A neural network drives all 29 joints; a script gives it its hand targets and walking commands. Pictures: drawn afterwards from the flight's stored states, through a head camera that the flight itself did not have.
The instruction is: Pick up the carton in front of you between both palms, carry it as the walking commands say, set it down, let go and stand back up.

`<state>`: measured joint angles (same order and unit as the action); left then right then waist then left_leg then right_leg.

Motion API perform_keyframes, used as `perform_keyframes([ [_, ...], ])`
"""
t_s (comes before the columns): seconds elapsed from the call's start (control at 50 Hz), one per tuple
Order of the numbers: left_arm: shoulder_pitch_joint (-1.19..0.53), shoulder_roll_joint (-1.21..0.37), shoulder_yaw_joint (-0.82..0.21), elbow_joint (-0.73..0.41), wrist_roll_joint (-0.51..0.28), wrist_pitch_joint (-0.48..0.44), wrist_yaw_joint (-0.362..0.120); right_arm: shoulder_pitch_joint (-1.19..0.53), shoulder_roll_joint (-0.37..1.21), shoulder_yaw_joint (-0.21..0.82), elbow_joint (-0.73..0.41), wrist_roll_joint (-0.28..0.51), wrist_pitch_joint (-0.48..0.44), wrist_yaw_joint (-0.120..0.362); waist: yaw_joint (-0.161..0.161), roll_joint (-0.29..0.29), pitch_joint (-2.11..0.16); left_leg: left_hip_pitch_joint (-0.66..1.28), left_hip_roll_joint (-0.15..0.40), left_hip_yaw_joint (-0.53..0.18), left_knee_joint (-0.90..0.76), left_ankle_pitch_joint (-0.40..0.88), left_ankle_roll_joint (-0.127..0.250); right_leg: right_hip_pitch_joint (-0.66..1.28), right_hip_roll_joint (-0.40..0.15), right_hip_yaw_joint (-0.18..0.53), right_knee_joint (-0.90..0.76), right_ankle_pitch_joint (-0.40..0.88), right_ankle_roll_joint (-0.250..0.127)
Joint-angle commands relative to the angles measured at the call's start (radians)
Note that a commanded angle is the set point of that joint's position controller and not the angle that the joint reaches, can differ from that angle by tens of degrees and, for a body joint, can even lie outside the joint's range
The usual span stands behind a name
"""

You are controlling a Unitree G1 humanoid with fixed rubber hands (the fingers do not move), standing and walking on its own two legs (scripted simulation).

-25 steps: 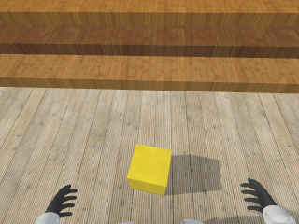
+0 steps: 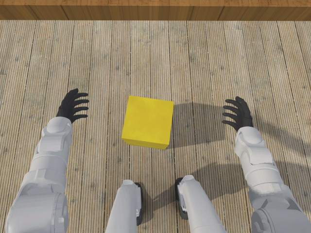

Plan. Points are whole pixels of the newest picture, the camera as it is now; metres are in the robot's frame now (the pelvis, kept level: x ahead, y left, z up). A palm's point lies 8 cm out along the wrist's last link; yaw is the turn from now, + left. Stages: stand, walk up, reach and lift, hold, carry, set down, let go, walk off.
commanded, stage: reach and lift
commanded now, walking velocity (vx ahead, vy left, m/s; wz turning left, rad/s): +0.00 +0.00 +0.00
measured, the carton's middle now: (148, 125) +0.48 +0.01 -0.56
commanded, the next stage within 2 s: none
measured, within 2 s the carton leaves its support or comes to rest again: neither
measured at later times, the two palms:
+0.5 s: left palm (87, 85) +0.53 +0.20 -0.16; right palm (209, 100) +0.46 -0.18 -0.16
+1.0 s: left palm (106, 114) +0.51 +0.19 -0.41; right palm (194, 122) +0.44 -0.19 -0.41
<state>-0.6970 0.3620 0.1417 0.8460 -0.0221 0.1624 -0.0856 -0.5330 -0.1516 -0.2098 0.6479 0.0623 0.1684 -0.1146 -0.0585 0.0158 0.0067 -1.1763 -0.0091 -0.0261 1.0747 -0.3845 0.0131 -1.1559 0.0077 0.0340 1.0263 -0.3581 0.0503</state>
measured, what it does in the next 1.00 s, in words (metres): lowers itself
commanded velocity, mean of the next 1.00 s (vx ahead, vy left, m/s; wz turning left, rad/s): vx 0.00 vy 0.00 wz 0.00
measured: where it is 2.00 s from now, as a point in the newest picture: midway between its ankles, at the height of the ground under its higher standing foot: (160, 208)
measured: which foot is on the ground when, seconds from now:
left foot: down 0.00-1.00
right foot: down 0.00-1.00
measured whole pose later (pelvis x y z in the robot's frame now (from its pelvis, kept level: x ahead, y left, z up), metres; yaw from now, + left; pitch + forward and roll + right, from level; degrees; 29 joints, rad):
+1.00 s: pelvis -0.06 -0.01 -0.25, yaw -3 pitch +45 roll -6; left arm -1.44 0.54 0.01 1.12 -0.15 0.13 -0.03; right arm -1.21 -0.13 -0.27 0.83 0.17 0.13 -0.22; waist -0.07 -0.03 0.16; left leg -2.24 -0.05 -0.09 1.98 -0.52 -0.03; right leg -2.21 0.07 0.01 1.91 -0.50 0.08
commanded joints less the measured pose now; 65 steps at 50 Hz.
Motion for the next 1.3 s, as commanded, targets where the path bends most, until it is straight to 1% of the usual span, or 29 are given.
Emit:
perform_keyframes([
  [0.0, -0.469, 0.187, 0.04, 0.016, 0.004, 0.015, -0.016, -0.383, -0.068, -0.067, -0.078, -0.001, 0.029, -0.036, -0.017, 0.058, -0.746, 0.369, -0.039, 0.005, -0.1, 0.193, -0.026, 0.154, 0.046, -0.086, -0.065, 0.144, 0.029],
  [0.04, -0.58, 0.199, 0.043, 0.065, 0.012, 0.028, -0.028, -0.478, -0.052, -0.092, -0.058, -0.01, 0.048, -0.043, -0.027, 0.055, -0.749, 0.312, -0.042, 0.013, -0.106, 0.089, -0.024, 0.13, 0.044, -0.099, -0.058, 0.067, 0.034],
  [0.08, -0.677, 0.207, 0.048, 0.111, 0.024, 0.034, -0.04, -0.558, -0.041, -0.124, -0.035, -0.027, 0.058, -0.05, -0.039, 0.059, -0.764, 0.277, -0.044, 0.018, -0.103, 0.03, -0.025, 0.103, 0.045, -0.114, -0.045, 0.024, 0.038],
  [0.12, -0.758, 0.212, 0.056, 0.145, 0.041, 0.037, -0.049, -0.626, -0.026, -0.156, -0.018, -0.047, 0.061, -0.054, -0.05, 0.068, -0.788, 0.256, -0.046, 0.019, -0.095, 0.008, -0.028, 0.078, 0.046, -0.125, -0.032, 0.01, 0.041],
  [0.18, -0.859, 0.219, 0.072, 0.176, 0.075, 0.037, -0.057, -0.711, 0.004, -0.2, -0.013, -0.076, 0.062, -0.055, -0.06, 0.085, -0.834, 0.243, -0.05, 0.016, -0.078, 0.028, -0.029, 0.043, 0.052, -0.136, -0.013, 0.029, 0.044],
  [0.24, -0.904, 0.216, 0.097, 0.177, 0.119, 0.033, -0.056, -0.734, 0.019, -0.243, -0.031, -0.113, 0.054, -0.055, -0.067, 0.112, -0.918, 0.285, -0.055, 0.014, -0.058, 0.127, -0.031, 0.031, 0.059, -0.144, 0.0, 0.103, 0.048],
  [0.32, -0.909, 0.187, 0.114, 0.122, 0.155, 0.021, -0.041, -0.678, 0.022, -0.271, -0.075, -0.14, 0.028, -0.048, -0.065, 0.17, -1.088, 0.459, -0.055, -0.001, -0.006, 0.414, -0.034, -0.037, 0.075, -0.155, 0.016, 0.243, 0.045],
  [0.36, -0.884, 0.147, 0.119, 0.108, 0.167, 0.011, -0.034, -0.639, 0.038, -0.279, -0.069, -0.149, 0.008, -0.036, -0.06, 0.195, -1.087, 0.495, -0.049, -0.015, 0.024, 0.525, -0.037, -0.133, 0.08, -0.157, 0.029, 0.28, 0.042],
  [0.4, -0.842, 0.095, 0.129, 0.111, 0.178, -0.006, -0.028, -0.607, 0.061, -0.289, -0.043, -0.162, -0.021, -0.019, -0.059, 0.198, -1.026, 0.443, -0.042, -0.031, 0.059, 0.59, -0.036, -0.245, 0.082, -0.155, 0.056, 0.301, 0.039],
  [0.48, -0.743, 0.014, 0.149, 0.151, 0.189, -0.054, -0.009, -0.565, 0.086, -0.314, 0.038, -0.189, -0.089, 0.006, -0.054, 0.174, -0.906, 0.222, -0.033, -0.058, 0.17, 0.664, -0.032, -0.445, 0.082, -0.138, 0.168, 0.339, 0.042],
  [0.54, -0.717, 0.022, 0.156, 0.182, 0.174, -0.074, 0.015, -0.556, 0.079, -0.309, 0.073, -0.183, -0.113, 0.006, -0.04, 0.134, -0.904, 0.05, -0.034, -0.063, 0.267, 0.63, -0.033, -0.502, 0.08, -0.129, 0.273, 0.347, 0.049],
  [0.6, -0.752, 0.08, 0.133, 0.167, 0.141, -0.092, 0.041, -0.577, 0.064, -0.28, 0.062, -0.144, -0.123, -0.01, -0.014, 0.108, -0.981, -0.09, -0.041, -0.047, 0.367, 0.561, -0.034, -0.472, 0.077, -0.122, 0.385, 0.361, 0.053],
  [0.66, -0.804, 0.147, 0.068, 0.106, 0.076, -0.107, 0.064, -0.617, 0.029, -0.211, 0.008, -0.072, -0.131, -0.04, 0.007, 0.109, -1.14, -0.137, -0.043, -0.023, 0.486, 0.55, -0.04, -0.39, 0.076, -0.119, 0.505, 0.42, 0.058],
  [0.7, -0.839, 0.191, 0.011, 0.073, 0.016, -0.109, 0.072, -0.649, 0.003, -0.154, -0.027, -0.017, -0.127, -0.062, 0.005, 0.108, -1.244, -0.141, -0.041, -0.012, 0.557, 0.546, -0.044, -0.334, 0.075, -0.122, 0.58, 0.456, 0.06],
  [0.72, -0.856, 0.208, -0.015, 0.065, -0.014, -0.107, 0.075, -0.665, -0.008, -0.13, -0.034, 0.005, -0.121, -0.072, -0.001, 0.108, -1.276, -0.147, -0.04, -0.007, 0.587, 0.528, -0.046, -0.318, 0.076, -0.126, 0.613, 0.458, 0.06],
  [0.76, -0.891, 0.234, -0.054, 0.072, -0.067, -0.098, 0.074, -0.694, -0.027, -0.096, -0.027, 0.044, -0.104, -0.089, -0.013, 0.111, -1.283, -0.181, -0.036, 0.006, 0.636, 0.457, -0.046, -0.324, 0.076, -0.13, 0.662, 0.417, 0.057],
  [0.84, -0.999, 0.273, -0.102, 0.072, -0.129, -0.075, 0.065, -0.802, -0.054, -0.059, -0.013, 0.105, -0.07, -0.11, -0.016, 0.134, -1.222, -0.269, -0.019, 0.024, 0.698, 0.261, -0.04, -0.379, 0.068, -0.137, 0.731, 0.261, 0.049],
  [0.88, -1.053, 0.289, -0.121, 0.122, -0.136, -0.056, 0.059, -0.86, -0.068, -0.055, 0.037, 0.119, -0.051, -0.114, -0.017, 0.154, -1.134, -0.306, -0.006, 0.027, 0.712, 0.149, -0.039, -0.442, 0.058, -0.14, 0.753, 0.153, 0.044],
  [0.9, -1.073, 0.298, -0.121, 0.165, -0.135, -0.049, 0.055, -0.89, -0.075, -0.055, 0.075, 0.12, -0.043, -0.113, -0.015, 0.154, -1.062, -0.351, 0.002, 0.033, 0.718, 0.072, -0.036, -0.473, 0.05, -0.136, 0.754, 0.084, 0.043],
  [0.92, -1.087, 0.297, -0.125, 0.197, -0.133, -0.044, 0.05, -0.917, -0.082, -0.062, 0.105, 0.116, -0.041, -0.11, -0.02, 0.154, -1.002, -0.387, 0.008, 0.03, 0.719, 0.013, -0.033, -0.493, 0.043, -0.137, 0.762, 0.039, 0.042],
  [0.96, -1.13, 0.296, -0.137, 0.247, -0.133, -0.044, 0.043, -0.97, -0.087, -0.072, 0.156, 0.108, -0.043, -0.103, -0.027, 0.15, -0.924, -0.431, 0.017, 0.016, 0.735, -0.066, -0.026, -0.525, 0.033, -0.139, 0.791, -0.022, 0.041],
  [1.0, -1.17, 0.304, -0.144, 0.294, -0.132, -0.05, 0.042, -1.017, -0.099, -0.079, 0.206, 0.103, -0.051, -0.099, -0.028, 0.139, -0.874, -0.459, 0.026, 0.002, 0.758, -0.105, -0.022, -0.549, 0.025, -0.138, 0.825, -0.055, 0.041],
  [1.06, -1.212, 0.314, -0.156, 0.345, -0.135, -0.068, 0.046, -1.069, -0.12, -0.081, 0.265, 0.094, -0.072, -0.093, -0.033, 0.12, -0.826, -0.489, 0.034, -0.012, 0.798, -0.087, -0.02, -0.561, 0.02, -0.138, 0.871, -0.044, 0.042],
  [1.14, -1.248, 0.322, -0.187, 0.368, -0.158, -0.1, 0.059, -1.118, -0.138, -0.066, 0.295, 0.103, -0.105, -0.087, -0.03, 0.102, -0.837, -0.471, 0.037, -0.027, 0.86, 0.013, -0.023, -0.542, 0.022, -0.136, 0.935, 0.036, 0.043],
  [1.16, -1.261, 0.329, -0.195, 0.358, -0.167, -0.109, 0.063, -1.126, -0.144, -0.059, 0.292, 0.11, -0.114, -0.088, -0.026, 0.101, -0.859, -0.459, 0.035, -0.028, 0.877, 0.044, -0.023, -0.529, 0.023, -0.135, 0.95, 0.061, 0.042],
  [1.2, -1.28, 0.336, -0.199, 0.324, -0.186, -0.126, 0.074, -1.126, -0.135, -0.03, 0.288, 0.128, -0.131, -0.094, -0.011, 0.076, -0.9, -0.446, 0.029, -0.026, 0.907, 0.118, -0.022, -0.487, 0.032, -0.136, 0.981, 0.128, 0.043],
  [1.22, -1.271, 0.336, -0.211, 0.324, -0.194, -0.131, 0.077, -1.11, -0.112, -0.016, 0.298, 0.142, -0.135, -0.094, -0.012, 0.076, -0.914, -0.423, 0.028, -0.03, 0.917, 0.151, -0.019, -0.497, 0.038, -0.14, 0.993, 0.162, 0.045],
  [1.24, -1.252, 0.327, -0.222, 0.332, -0.195, -0.133, 0.078, -1.078, -0.09, -0.007, 0.331, 0.156, -0.135, -0.091, -0.009, 0.084, -0.909, -0.403, 0.028, -0.029, 0.926, 0.188, -0.017, -0.516, 0.043, -0.141, 0.999, 0.188, 0.048],
  [1.28, -1.209, 0.303, -0.223, 0.344, -0.18, -0.133, 0.078, -1.037, -0.048, 0.008, 0.363, 0.182, -0.135, -0.078, 0.017, 0.104, -0.887, -0.383, 0.027, -0.023, 0.938, 0.236, -0.016, -0.548, 0.055, -0.135, 1.012, 0.207, 0.051],
])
